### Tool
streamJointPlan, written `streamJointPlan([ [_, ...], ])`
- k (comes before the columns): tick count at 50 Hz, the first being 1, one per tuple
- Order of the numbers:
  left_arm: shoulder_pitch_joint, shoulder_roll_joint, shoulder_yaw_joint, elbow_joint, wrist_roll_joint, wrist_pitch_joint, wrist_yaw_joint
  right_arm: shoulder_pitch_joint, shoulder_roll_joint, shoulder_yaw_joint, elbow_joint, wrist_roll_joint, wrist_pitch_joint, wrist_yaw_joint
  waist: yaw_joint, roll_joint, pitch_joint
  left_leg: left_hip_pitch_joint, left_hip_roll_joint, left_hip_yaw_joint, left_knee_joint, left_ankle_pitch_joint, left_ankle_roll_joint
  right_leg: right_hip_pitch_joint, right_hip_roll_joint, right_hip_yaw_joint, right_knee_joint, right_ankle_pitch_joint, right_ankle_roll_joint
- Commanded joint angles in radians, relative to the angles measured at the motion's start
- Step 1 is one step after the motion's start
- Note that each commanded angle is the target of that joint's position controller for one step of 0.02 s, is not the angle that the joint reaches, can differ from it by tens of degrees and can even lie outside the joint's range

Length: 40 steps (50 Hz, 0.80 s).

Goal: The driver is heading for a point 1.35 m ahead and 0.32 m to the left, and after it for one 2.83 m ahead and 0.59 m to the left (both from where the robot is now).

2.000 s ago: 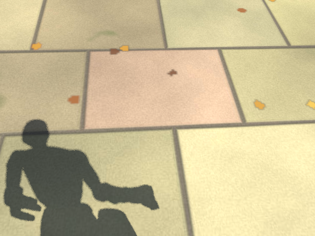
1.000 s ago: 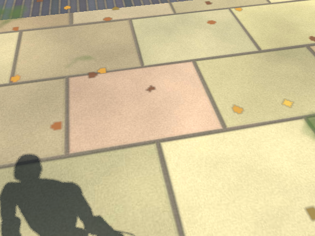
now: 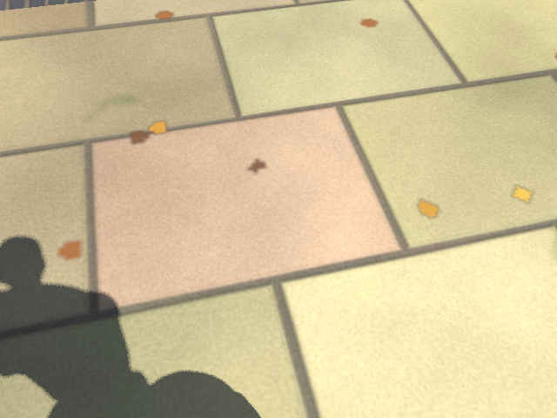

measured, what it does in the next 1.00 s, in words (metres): walks ahead: right foot, then left foot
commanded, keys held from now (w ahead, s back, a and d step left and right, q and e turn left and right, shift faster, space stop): w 1.00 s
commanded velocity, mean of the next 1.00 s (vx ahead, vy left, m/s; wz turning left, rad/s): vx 0.49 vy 0.00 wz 0.00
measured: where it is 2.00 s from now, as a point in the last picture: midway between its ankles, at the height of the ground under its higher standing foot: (240, 191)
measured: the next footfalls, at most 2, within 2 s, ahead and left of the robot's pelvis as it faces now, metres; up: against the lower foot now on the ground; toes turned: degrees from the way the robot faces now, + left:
right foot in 0.08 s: +0.22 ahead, -0.07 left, +0.00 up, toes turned -4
left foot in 0.62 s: +0.53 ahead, +0.09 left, +0.00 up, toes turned +4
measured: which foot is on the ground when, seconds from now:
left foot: down 0.00-0.06, up 0.08-0.60, down 0.62-1.00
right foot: up 0.00-0.06, down 0.08-0.64, up 0.66-1.00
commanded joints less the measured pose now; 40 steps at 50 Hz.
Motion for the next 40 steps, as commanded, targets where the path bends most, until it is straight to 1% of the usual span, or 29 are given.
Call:
streamJointPlan([
  [1, 0.052, 0.078, 0.019, -0.04, -0.005, -0.014, 0.015, 0.015, -0.17, -0.027, -0.019, 0.002, -0.014, -0.009, 0.094, 0.137, 0.022, -0.123, 0.25, -0.052, 0.148, 1.138, 0.07, 0.224, 0.081, -0.043, -0.066, -0.001, -0.054],
  [2, 0.178, 0.103, 0.033, -0.001, -0.006, -0.021, 0.022, -0.003, -0.183, -0.031, -0.023, 0.001, -0.011, -0.01, 0.148, 0.134, -0.045, -0.105, 0.25, -0.046, 0.289, 1.189, 0.064, 0.336, 0.097, -0.028, -0.09, -0.011, -0.076],
  [3, 0.329, 0.121, 0.048, 0.049, -0.002, -0.028, 0.029, -0.03, -0.193, -0.035, -0.03, 0.007, -0.006, -0.009, 0.218, 0.121, -0.114, -0.156, 0.233, -0.03, 0.475, 1.108, 0.054, 0.51, 0.087, -0.011, -0.168, 0.026, -0.096],
  [4, 0.47, 0.187, 0.071, 0.081, 0.022, -0.033, 0.039, -0.027, -0.166, -0.028, -0.05, 0.011, -0.004, -0.001, 0.259, 0.055, -0.2, -0.327, 0.191, -0.009, 0.743, 0.794, 0.049, 0.721, -0.077, 0.17, -0.199, -0.132, -0.136],
  [5, 0.497, 0.266, 0.087, 0.074, 0.044, -0.031, 0.035, 0.101, -0.027, -0.008, -0.067, 0.032, 0.003, 0.013, 0.166, -0.165, -0.315, -0.664, 0.008, 0.01, 1.161, -0.116, 0.017, 0.954, -0.401, 0.701, -0.275, -0.205, -0.291],
  [6, 0.432, 0.23, 0.086, 0.073, -0.001, -0.021, 0.023, 0.021, -0.141, -0.038, -0.073, 0.017, 0.009, 0.013, 0.18, -0.048, -0.285, -0.774, 0.005, -0.105, 1.262, -0.103, 0.036, 0.872, -0.38, 0.848, -0.419, -0.385, -0.311],
  [7, 0.305, 0.175, 0.069, 0.051, -0.013, -0.024, 0.022, -0.092, -0.157, -0.046, -0.12, 0.009, 0.007, 0.015, 0.13, -0.035, -0.106, -0.832, 0.071, -0.106, 1.222, 0.004, 0.045, 0.714, -0.351, 0.679, -0.459, -0.421, -0.268],
  [8, 0.251, 0.112, 0.054, 0.045, -0.011, -0.036, 0.018, -0.146, -0.152, -0.048, -0.134, 0.003, 0.002, 0.017, 0.108, 0.017, -0.03, -0.796, 0.102, -0.103, 1.161, 0.067, 0.047, 0.579, -0.31, 0.574, -0.494, -0.295, -0.233],
  [9, 0.246, 0.076, 0.042, 0.056, -0.004, -0.048, 0.02, -0.149, -0.134, -0.051, -0.13, -0.004, 0.008, 0.019, 0.073, 0.035, 0.002, -0.738, 0.125, -0.105, 1.112, 0.089, 0.041, 0.49, -0.268, 0.479, -0.506, -0.165, -0.2],
  [10, 0.263, 0.046, 0.031, 0.074, -0.004, -0.056, 0.025, -0.12, -0.108, -0.048, -0.125, -0.015, 0.022, 0.025, 0.039, 0.03, 0.004, -0.672, 0.139, -0.104, 1.069, 0.092, 0.029, 0.42, -0.232, 0.4, -0.518, -0.084, -0.175],
  [12, 0.32, 0.055, 0.026, 0.1, -0.003, -0.074, 0.031, -0.116, -0.076, -0.046, -0.13, -0.021, 0.042, 0.033, 0.018, 0.008, 0.006, -0.651, 0.146, -0.087, 1.004, 0.083, 0.009, 0.395, -0.211, 0.328, -0.521, 0.06, -0.172],
  [14, 0.354, 0.085, 0.029, 0.11, -0.004, -0.081, 0.033, -0.189, -0.088, -0.05, -0.159, -0.023, 0.057, 0.039, 0.016, -0.01, 0.026, -0.708, 0.161, -0.061, 0.933, 0.132, -0.009, 0.393, -0.187, 0.267, -0.548, 0.08, -0.163],
  [17, 0.414, 0.092, 0.024, 0.114, -0.007, -0.078, 0.031, -0.348, -0.106, -0.051, -0.218, -0.018, 0.063, 0.046, 0.049, -0.019, 0.054, -0.8, 0.174, -0.022, 0.785, 0.25, -0.033, 0.436, -0.16, 0.215, -0.569, 0.159, -0.142],
  [20, 0.469, 0.089, 0.017, 0.12, -0.009, -0.077, 0.031, -0.477, -0.093, -0.041, -0.262, -0.005, 0.059, 0.05, 0.085, -0.031, 0.057, -0.787, 0.149, 0.017, 0.599, 0.344, -0.043, 0.484, -0.138, 0.168, -0.558, 0.272, -0.112],
  [25, 0.556, 0.098, 0.015, 0.147, 0.001, -0.072, 0.042, -0.605, -0.101, -0.038, -0.31, -0.001, 0.05, 0.048, 0.128, -0.051, 0.056, -0.801, 0.108, 0.047, 0.441, 0.349, -0.014, 0.669, -0.178, 0.159, -0.504, 0.412, -0.115],
  [27, 0.547, 0.11, 0.018, 0.151, 0.008, -0.069, 0.048, -0.605, -0.115, -0.043, -0.32, -0.001, 0.042, 0.045, 0.11, -0.056, 0.053, -0.771, 0.091, 0.048, 0.399, 0.286, 0.014, 0.726, -0.202, 0.153, -0.453, 0.526, -0.115],
  [28, 0.528, 0.118, 0.02, 0.149, 0.009, -0.069, 0.051, -0.57, -0.124, -0.048, -0.313, -0.002, 0.038, 0.041, 0.086, -0.061, 0.036, -0.707, 0.067, 0.057, 0.377, 0.243, 0.032, 0.734, -0.205, 0.14, -0.4, 0.653, -0.105],
  [29, 0.514, 0.13, 0.024, 0.148, 0.01, -0.068, 0.053, -0.496, -0.138, -0.057, -0.292, -0.003, 0.033, 0.034, 0.052, -0.071, -0.003, -0.61, 0.036, 0.067, 0.36, 0.204, 0.051, 0.737, -0.204, 0.13, -0.314, 0.785, -0.093],
  [30, 0.499, 0.138, 0.026, 0.147, 0.008, -0.064, 0.052, -0.361, -0.156, -0.069, -0.247, -0.005, 0.025, 0.026, -0.005, -0.062, -0.069, -0.463, 0.006, 0.078, 0.307, 0.215, 0.073, 0.724, -0.185, 0.112, -0.164, 0.835, -0.079],
  [31, 0.48, 0.132, 0.023, 0.136, 0.0, -0.063, 0.049, -0.188, -0.192, -0.087, -0.193, -0.02, 0.016, 0.017, -0.076, -0.042, -0.158, -0.219, 0.055, 0.028, 0.275, 0.255, 0.105, 0.592, -0.152, 0.088, 0.039, 0.69, -0.061],
  [32, 0.51, 0.064, 0.005, 0.097, -0.027, -0.065, 0.041, -0.034, -0.293, -0.113, -0.171, -0.047, 0.012, 0.006, -0.097, 0.096, -0.298, 0.077, 0.329, -0.306, 0.262, 0.162, 0.183, 0.308, -0.066, 0.037, 0.381, 0.263, -0.029],
  [33, 0.587, 0.057, 0.016, 0.106, -0.043, -0.063, 0.033, -0.045, -0.315, -0.124, -0.166, -0.023, 0.028, 0.02, -0.052, 0.237, -0.39, 0.192, 0.496, -0.729, 0.12, 0.148, 0.302, 0.062, 0.1, 0.088, 0.672, -0.391, -0.009],
  [34, 0.494, 0.116, 0.032, 0.092, -0.018, -0.056, 0.037, -0.164, -0.269, -0.114, -0.183, 0.002, 0.035, 0.027, -0.012, 0.088, -0.24, 0.063, 0.443, -0.614, 0.093, 0.068, 0.265, -0.027, 0.02, 0.172, 0.708, -0.314, -0.024],
  [35, 0.408, 0.102, 0.031, 0.065, -0.009, -0.062, 0.032, -0.25, -0.202, -0.095, -0.198, 0.007, 0.03, 0.031, 0.006, 0.045, -0.114, -0.089, 0.406, -0.481, 0.056, 0.094, 0.234, -0.039, -0.016, 0.171, 0.663, -0.233, -0.024],
  [36, 0.38, 0.079, 0.031, 0.061, -0.008, -0.061, 0.03, -0.286, -0.155, -0.081, -0.195, 0.002, 0.022, 0.031, 0.04, 0.016, -0.04, -0.206, 0.357, -0.383, 0.018, 0.172, 0.193, -0.002, -0.05, 0.167, 0.594, -0.186, -0.022],
  [37, 0.368, 0.07, 0.034, 0.056, 0.009, -0.048, 0.025, -0.286, -0.113, -0.067, -0.179, 0.004, 0.014, 0.027, 0.071, 0.017, -0.009, -0.283, 0.295, -0.293, -0.002, 0.241, 0.141, 0.047, -0.073, 0.169, 0.537, -0.158, -0.018],
  [38, 0.415, 0.041, 0.03, 0.066, 0.017, -0.034, 0.018, -0.267, -0.116, -0.065, -0.164, 0.003, 0.007, 0.022, 0.092, 0.067, -0.02, -0.316, 0.294, -0.253, -0.009, 0.287, 0.142, 0.092, -0.076, 0.16, 0.506, -0.153, -0.007],
  [39, 0.413, 0.037, 0.03, 0.068, 0.022, -0.024, 0.015, -0.227, -0.111, -0.062, -0.148, 0.003, -0.002, 0.022, 0.095, 0.054, -0.014, -0.321, 0.279, -0.228, -0.008, 0.383, 0.14, 0.098, -0.077, 0.151, 0.497, -0.149, 0.001],
  [40, 0.402, 0.03, 0.03, 0.06, 0.024, -0.016, 0.011, -0.203, -0.13, -0.065, -0.137, 0.007, -0.008, 0.02, 0.102, 0.065, -0.014, -0.328, 0.276, -0.206, -0.017, 0.399, 0.149, 0.084, -0.077, 0.138, 0.477, -0.142, 0.011],
])
Velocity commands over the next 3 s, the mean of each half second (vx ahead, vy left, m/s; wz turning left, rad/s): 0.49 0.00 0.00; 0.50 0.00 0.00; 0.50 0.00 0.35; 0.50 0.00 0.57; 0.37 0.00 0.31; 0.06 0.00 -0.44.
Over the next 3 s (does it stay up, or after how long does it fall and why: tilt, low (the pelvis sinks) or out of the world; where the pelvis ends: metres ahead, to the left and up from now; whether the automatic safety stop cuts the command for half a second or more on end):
stays up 1.29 0.23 0.01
